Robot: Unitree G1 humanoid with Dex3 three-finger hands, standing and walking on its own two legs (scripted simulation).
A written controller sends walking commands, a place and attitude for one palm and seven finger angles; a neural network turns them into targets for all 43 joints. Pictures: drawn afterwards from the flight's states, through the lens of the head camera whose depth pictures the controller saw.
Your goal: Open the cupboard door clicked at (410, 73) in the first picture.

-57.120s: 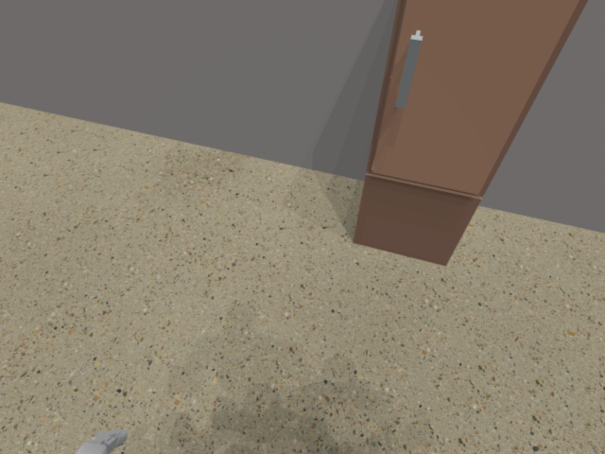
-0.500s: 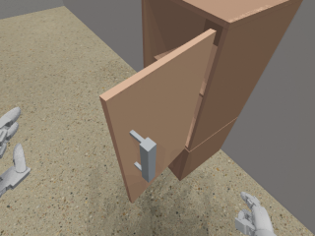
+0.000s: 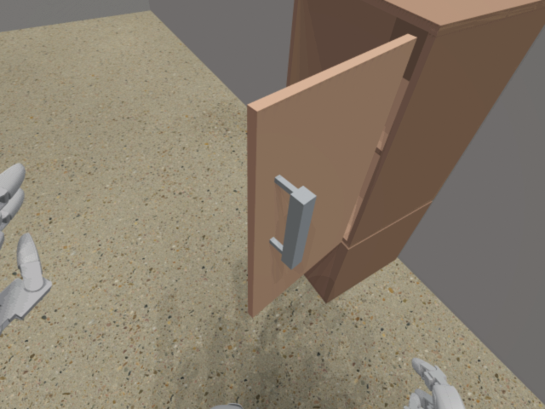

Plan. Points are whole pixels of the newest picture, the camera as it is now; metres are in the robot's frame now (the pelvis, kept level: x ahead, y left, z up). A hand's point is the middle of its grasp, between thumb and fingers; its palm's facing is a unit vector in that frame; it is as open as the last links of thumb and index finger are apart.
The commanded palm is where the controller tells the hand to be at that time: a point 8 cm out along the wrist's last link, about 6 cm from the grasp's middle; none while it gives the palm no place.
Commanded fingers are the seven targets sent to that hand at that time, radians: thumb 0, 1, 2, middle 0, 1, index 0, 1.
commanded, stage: step back with the hand held close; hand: left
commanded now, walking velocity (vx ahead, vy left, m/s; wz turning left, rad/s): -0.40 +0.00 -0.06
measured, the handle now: (286, 223) +0.39 +0.01 +0.05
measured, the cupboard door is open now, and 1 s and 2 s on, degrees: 100 100 100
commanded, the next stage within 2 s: stop stepping back and stand still in 0.34 s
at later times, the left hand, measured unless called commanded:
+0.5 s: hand (22, 359) +0.13 +0.22 +0.19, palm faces +0.24 -0.85 -0.47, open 7.4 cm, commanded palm +0.08 +0.28 +0.19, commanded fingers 0.00 0.90 0.90 -0.20 -0.30 -0.20 -0.30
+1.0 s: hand out of the picture +0.02 +0.27 +0.19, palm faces +0.43 -0.82 -0.39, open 7.4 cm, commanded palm -0.05 +0.32 +0.19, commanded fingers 0.00 0.90 0.90 -0.20 -0.30 -0.20 -0.30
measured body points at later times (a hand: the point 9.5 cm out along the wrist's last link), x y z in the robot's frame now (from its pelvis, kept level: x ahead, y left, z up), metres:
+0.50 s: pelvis -0.10 +0.00 +0.00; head -0.09 +0.02 +0.45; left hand +0.11 +0.27 +0.21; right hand +0.02 -0.25 -0.08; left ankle +0.00 +0.07 -0.72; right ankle -0.24 -0.10 -0.72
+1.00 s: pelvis -0.20 +0.02 +0.01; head -0.22 +0.03 +0.46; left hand -0.01 +0.31 +0.21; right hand -0.08 -0.25 -0.07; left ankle -0.22 +0.15 -0.73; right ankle -0.16 -0.09 -0.72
